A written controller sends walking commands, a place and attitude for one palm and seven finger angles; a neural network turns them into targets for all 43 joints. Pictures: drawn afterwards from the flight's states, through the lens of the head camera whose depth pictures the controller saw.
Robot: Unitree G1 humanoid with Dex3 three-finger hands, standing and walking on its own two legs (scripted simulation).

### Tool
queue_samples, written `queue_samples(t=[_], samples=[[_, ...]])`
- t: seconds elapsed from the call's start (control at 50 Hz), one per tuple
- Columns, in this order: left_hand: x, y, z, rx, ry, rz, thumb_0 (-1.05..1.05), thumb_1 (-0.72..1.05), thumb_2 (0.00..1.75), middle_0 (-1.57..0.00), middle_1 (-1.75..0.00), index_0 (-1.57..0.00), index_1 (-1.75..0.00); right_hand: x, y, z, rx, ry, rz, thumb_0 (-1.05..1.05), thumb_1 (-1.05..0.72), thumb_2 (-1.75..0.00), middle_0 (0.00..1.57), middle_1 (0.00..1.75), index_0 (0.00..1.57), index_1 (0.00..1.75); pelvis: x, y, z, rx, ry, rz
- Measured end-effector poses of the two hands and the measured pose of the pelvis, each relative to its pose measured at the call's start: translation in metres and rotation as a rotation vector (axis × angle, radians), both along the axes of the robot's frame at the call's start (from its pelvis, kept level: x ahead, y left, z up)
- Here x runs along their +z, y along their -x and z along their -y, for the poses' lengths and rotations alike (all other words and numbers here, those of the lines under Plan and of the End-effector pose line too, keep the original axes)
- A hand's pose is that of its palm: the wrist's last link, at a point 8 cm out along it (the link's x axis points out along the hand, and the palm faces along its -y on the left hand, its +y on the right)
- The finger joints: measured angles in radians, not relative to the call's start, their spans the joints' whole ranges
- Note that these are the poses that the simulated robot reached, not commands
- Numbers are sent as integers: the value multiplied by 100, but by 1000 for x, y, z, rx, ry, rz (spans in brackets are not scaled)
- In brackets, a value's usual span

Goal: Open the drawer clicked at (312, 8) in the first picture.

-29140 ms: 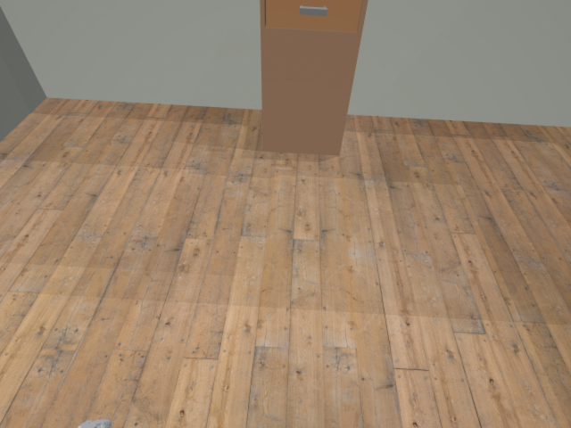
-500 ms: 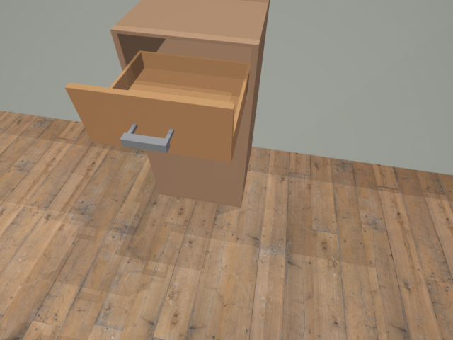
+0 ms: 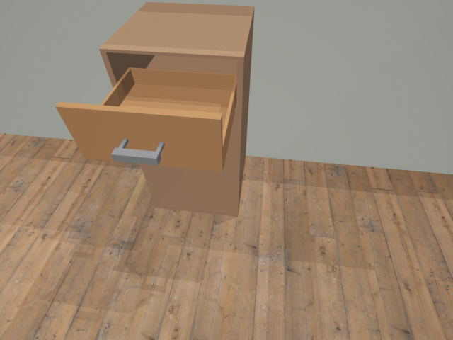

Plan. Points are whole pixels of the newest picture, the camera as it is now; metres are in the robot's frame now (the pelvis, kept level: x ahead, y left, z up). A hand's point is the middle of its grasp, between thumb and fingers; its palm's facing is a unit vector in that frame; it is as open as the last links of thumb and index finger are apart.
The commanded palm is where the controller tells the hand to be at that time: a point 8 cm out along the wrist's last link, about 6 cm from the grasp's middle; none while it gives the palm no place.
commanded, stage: let the arm hang, fingers relaxed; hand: left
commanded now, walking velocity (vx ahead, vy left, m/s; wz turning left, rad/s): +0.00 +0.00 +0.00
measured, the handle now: (139, 150) +0.54 +0.24 +0.00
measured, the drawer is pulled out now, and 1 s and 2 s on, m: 0.30 0.30 0.30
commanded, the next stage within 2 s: look to check the result in 0.06 s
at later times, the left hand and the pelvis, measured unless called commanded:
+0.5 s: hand out of the picture +0.08 +0.23 -0.16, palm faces -0.03 -0.94 -0.33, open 7.4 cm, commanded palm none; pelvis +0.02 -0.01 +0.00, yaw +0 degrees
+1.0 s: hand out of the picture +0.14 +0.24 -0.15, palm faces -0.04 -0.94 -0.35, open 7.4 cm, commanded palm none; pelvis +0.04 -0.01 +0.01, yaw -1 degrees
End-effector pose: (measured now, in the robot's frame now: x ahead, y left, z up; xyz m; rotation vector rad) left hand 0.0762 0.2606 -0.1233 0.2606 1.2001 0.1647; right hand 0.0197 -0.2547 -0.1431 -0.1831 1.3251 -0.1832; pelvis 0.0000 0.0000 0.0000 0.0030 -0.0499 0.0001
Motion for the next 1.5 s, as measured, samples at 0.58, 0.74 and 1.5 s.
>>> queue_samples(t=[0.58,0.74,1.5], samples=[[5,-7,-17,8,-51,-80,1,90,90,-20,-30,-21,-30,13,-50,35,35,63,11,1,-91,-90,20,30,21,30,4,-21,8,-6,2,-16],[8,-29,-20,-7,-60,-40,1,90,90,-20,-30,-21,-30,19,-69,42,39,82,48,1,-91,-90,20,30,21,30,5,-28,9,-9,2,-17],[7,-48,-22,-27,-57,-37,1,90,90,-20,-30,-21,-30,22,-74,43,21,92,33,1,-91,-90,20,30,21,30,5,-43,7,-22,1,-20]])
